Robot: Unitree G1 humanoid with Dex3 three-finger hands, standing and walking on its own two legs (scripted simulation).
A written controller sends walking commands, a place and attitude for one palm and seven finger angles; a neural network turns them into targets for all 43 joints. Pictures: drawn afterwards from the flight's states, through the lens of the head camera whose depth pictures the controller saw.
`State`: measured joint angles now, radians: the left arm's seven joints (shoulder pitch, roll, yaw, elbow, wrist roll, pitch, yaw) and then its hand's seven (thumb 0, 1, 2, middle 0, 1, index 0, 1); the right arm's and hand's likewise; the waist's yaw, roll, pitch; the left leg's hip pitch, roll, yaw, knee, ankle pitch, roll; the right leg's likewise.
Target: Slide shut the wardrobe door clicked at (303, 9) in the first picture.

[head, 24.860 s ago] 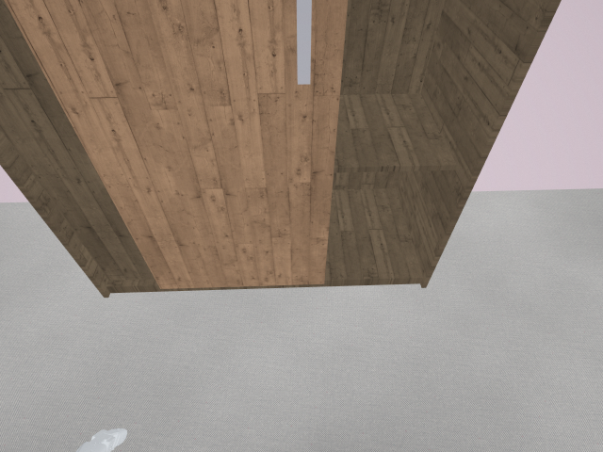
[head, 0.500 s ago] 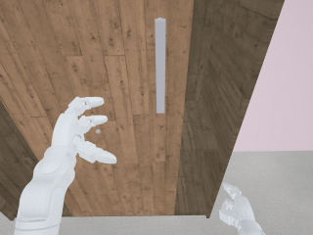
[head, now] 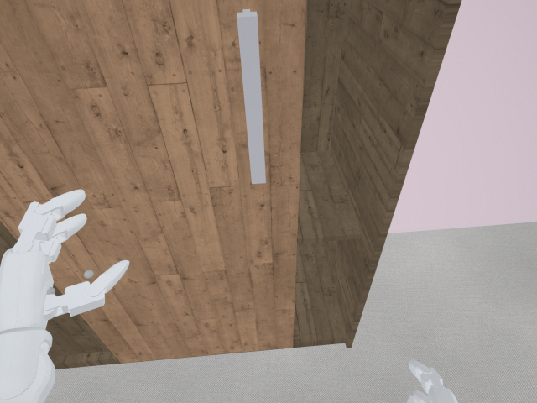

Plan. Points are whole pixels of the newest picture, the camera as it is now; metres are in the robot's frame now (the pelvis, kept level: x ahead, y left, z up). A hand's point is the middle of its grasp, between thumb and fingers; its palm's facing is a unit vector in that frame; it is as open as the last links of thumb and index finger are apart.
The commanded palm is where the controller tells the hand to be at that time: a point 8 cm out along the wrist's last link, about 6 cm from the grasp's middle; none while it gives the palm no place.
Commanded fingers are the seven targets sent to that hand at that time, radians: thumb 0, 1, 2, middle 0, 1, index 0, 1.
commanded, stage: draw the hand back to the body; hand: left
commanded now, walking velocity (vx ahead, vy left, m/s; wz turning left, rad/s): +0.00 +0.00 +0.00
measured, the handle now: (253, 105) +0.48 +0.08 +0.24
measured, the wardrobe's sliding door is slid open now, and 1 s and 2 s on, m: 0.20 0.20 0.20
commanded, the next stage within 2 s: step back with the hand held close in 0.56 s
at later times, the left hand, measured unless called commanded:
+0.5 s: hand (41, 289) +0.18 +0.28 +0.16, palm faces +0.49 -0.81 -0.33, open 7.5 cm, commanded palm +0.14 +0.32 +0.17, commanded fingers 0.00 0.90 0.90 -0.20 -0.30 -0.20 -0.30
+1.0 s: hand (53, 294) +0.19 +0.28 +0.15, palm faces +0.38 -0.78 -0.50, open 7.4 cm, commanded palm +0.13 +0.32 +0.17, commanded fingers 0.00 0.90 0.90 -0.20 -0.30 -0.20 -0.30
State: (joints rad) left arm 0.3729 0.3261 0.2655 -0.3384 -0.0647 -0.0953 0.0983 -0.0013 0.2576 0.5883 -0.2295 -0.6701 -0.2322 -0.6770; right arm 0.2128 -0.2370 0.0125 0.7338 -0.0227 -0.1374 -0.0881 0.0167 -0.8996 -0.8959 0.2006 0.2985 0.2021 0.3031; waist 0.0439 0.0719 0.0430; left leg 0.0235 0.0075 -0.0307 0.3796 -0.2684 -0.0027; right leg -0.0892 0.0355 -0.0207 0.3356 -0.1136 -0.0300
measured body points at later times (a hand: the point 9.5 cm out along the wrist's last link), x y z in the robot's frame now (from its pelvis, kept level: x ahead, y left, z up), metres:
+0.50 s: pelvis +0.00 +0.02 +0.00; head -0.04 +0.01 +0.45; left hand +0.15 +0.32 +0.18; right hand +0.20 -0.19 -0.08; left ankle -0.03 +0.12 -0.74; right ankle +0.06 -0.10 -0.74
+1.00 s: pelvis -0.01 +0.02 +0.00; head -0.01 +0.01 +0.44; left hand +0.16 +0.32 +0.17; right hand +0.16 -0.22 -0.09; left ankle -0.03 +0.12 -0.74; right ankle +0.06 -0.10 -0.74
